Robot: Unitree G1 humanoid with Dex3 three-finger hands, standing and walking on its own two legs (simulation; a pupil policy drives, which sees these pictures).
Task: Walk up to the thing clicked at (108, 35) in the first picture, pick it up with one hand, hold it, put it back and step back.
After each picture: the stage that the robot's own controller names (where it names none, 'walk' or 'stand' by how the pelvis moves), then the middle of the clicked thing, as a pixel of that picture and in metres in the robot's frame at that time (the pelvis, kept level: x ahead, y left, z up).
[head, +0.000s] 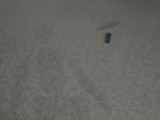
stand; (107, 38) +1.47 -0.38 -0.72
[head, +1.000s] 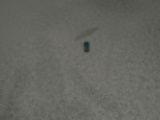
walk; (86, 47) +1.37 -0.01 -0.69
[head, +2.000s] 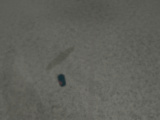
walk; (61, 80) +0.85 +0.22 -0.72
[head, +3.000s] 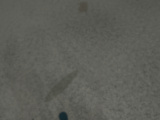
walk; (63, 118) +0.50 +0.17 -0.71
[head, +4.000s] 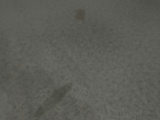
stand; out of the picture +0.37 +0.14 -0.71
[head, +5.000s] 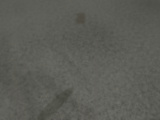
stand; out of the picture +0.35 +0.14 -0.72
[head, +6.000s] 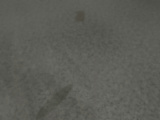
stand; out of the picture +0.38 +0.16 -0.73
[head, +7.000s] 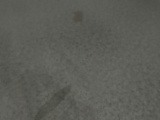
stand; out of the picture +0.36 +0.17 -0.73
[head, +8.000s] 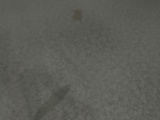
stand; out of the picture +0.36 +0.17 -0.73
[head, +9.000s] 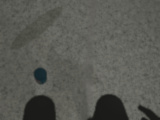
go down; (40, 76) +0.43 +0.15 -0.43
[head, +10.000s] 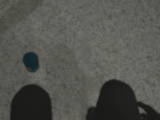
go down; (31, 62) +0.45 +0.16 -0.32
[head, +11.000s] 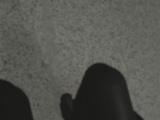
close in; out of the picture +0.45 +0.20 -0.24
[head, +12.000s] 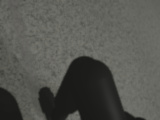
close; out of the picture +0.45 +0.22 -0.23
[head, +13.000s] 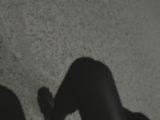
lift; out of the picture +0.43 +0.22 -0.24
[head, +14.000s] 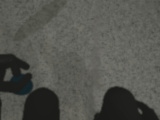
lift; (22, 85) +0.33 +0.20 -0.14
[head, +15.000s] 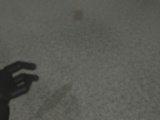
close; out of the picture +0.29 +0.09 -0.69
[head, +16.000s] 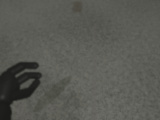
close; out of the picture +0.27 +0.10 -0.70
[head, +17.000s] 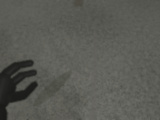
stand; out of the picture +0.26 +0.10 -0.69
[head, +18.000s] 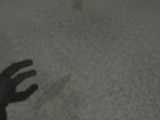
stand; out of the picture +0.25 +0.10 -0.69
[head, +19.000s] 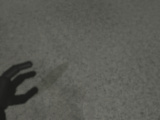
stand; out of the picture +0.25 +0.10 -0.67
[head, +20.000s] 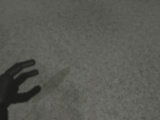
stand; out of the picture +0.25 +0.09 -0.68
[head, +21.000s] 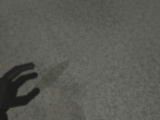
stand; out of the picture +0.25 +0.09 -0.65
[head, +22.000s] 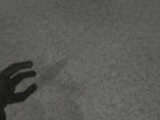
stand; out of the picture +0.26 +0.09 -0.66
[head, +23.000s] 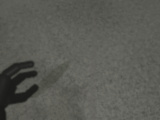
stand; out of the picture +0.26 +0.09 -0.66
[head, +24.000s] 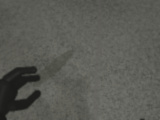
hold; out of the picture +0.27 +0.09 -0.61
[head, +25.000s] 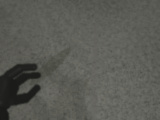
hold; out of the picture +0.28 +0.09 -0.61
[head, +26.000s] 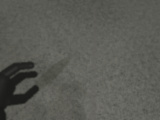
hold; out of the picture +0.27 +0.09 -0.64
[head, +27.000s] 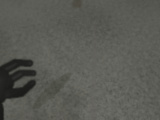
hold; out of the picture +0.26 +0.10 -0.69
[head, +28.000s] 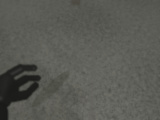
stand; out of the picture +0.27 +0.10 -0.70
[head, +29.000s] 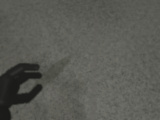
stand; out of the picture +0.29 +0.10 -0.64
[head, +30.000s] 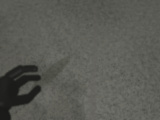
stand; out of the picture +0.29 +0.10 -0.64
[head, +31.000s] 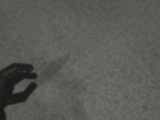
close; out of the picture +0.30 +0.11 -0.64
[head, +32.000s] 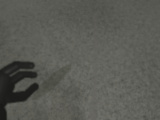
hold; out of the picture +0.30 +0.10 -0.66
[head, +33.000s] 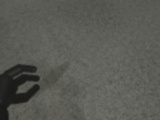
hold; out of the picture +0.30 +0.11 -0.66
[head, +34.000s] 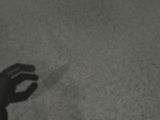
close; out of the picture +0.30 +0.11 -0.67
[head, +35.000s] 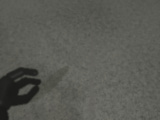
close; out of the picture +0.31 +0.11 -0.67
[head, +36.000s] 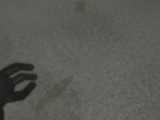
close; out of the picture +0.31 +0.11 -0.70
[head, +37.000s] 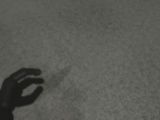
close; out of the picture +0.33 +0.12 -0.68
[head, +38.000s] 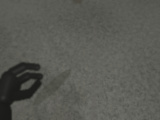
close; out of the picture +0.32 +0.11 -0.68
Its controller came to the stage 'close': yes
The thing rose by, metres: 0.22
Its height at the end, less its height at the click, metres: -0.02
